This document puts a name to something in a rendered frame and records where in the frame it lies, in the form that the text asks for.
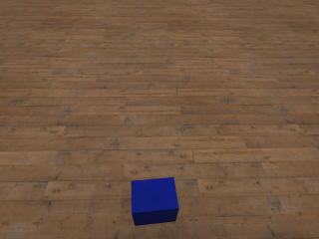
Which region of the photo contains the carton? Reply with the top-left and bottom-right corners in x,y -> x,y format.
131,177 -> 179,226

